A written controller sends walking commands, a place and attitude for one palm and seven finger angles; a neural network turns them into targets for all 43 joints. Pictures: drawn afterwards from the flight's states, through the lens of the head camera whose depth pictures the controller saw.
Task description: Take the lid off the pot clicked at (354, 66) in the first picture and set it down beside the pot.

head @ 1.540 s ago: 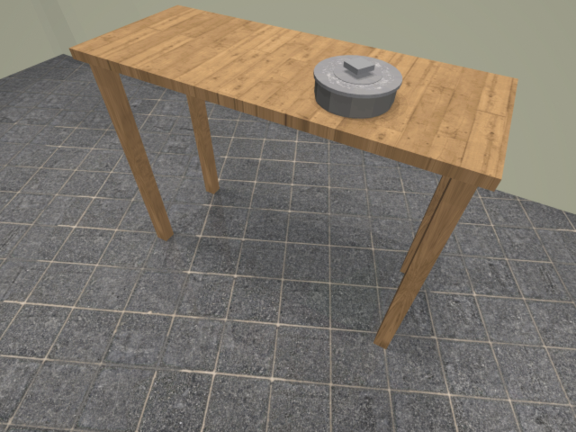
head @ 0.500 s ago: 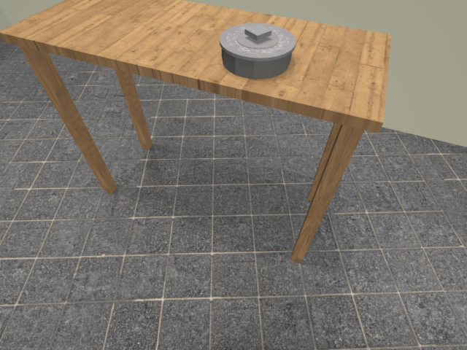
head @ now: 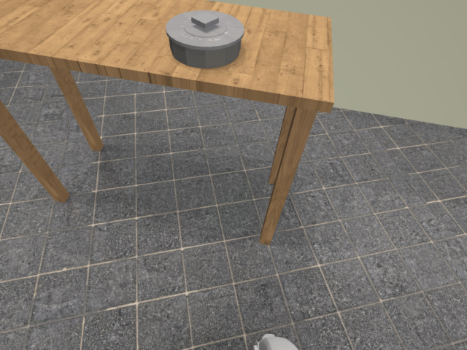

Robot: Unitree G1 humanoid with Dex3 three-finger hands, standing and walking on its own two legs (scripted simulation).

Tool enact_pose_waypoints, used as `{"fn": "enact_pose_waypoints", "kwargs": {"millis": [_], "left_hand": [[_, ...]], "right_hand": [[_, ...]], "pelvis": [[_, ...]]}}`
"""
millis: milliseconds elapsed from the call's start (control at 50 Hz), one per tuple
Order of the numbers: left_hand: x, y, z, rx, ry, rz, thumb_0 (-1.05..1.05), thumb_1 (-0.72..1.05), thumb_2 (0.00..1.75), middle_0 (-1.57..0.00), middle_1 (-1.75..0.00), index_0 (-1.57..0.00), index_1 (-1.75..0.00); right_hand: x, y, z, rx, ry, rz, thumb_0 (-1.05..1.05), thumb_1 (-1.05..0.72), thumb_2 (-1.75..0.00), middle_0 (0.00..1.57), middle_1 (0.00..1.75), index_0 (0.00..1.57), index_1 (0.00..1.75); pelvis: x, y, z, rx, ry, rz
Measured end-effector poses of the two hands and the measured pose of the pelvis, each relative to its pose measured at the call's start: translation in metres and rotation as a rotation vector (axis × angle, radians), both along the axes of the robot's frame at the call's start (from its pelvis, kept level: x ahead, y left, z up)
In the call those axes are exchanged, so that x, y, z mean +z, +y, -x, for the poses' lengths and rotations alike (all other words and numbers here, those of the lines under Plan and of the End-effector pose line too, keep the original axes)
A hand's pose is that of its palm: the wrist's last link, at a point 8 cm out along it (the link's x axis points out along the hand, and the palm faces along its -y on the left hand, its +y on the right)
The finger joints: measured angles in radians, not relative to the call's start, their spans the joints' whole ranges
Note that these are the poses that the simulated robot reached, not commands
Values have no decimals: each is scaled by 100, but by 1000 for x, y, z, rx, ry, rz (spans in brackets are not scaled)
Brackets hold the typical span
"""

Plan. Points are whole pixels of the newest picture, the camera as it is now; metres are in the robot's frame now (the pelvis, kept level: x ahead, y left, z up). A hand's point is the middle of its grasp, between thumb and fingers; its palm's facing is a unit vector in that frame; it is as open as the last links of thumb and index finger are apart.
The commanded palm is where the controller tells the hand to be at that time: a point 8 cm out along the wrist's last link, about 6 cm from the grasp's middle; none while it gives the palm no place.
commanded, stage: take the last steps up to it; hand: left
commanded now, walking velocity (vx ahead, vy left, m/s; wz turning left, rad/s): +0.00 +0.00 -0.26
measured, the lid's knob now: (205, 20) +0.81 +0.14 +0.15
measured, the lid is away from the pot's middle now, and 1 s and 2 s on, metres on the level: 0.00 0.00 0.00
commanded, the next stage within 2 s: come to a stop and stand still in 0.96 s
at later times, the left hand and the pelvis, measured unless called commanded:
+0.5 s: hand out of the picture +0.12 +0.19 -0.18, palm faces -0.09 -0.98 -0.17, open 7.4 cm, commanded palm none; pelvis +0.06 +0.01 +0.00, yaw -5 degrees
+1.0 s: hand (151, 300) +0.23 +0.19 -0.17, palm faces +0.04 -0.98 -0.22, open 7.2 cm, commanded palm none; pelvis +0.23 +0.00 +0.00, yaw -2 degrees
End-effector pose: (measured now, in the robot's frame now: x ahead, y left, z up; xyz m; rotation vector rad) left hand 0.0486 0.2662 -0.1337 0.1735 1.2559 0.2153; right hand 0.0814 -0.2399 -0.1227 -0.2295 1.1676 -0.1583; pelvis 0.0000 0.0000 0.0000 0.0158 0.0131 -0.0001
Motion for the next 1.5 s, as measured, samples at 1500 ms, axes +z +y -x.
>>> {"fn": "enact_pose_waypoints", "kwargs": {"millis": [1500], "left_hand": [[3,-38,-303,-86,26,-8,1,91,90,-20,-30,-20,-30]], "right_hand": [[-29,3,-262,-143,115,-85,0,-92,-90,20,30,20,30]], "pelvis": [[-1,0,-294,-68,-8,-17]]}}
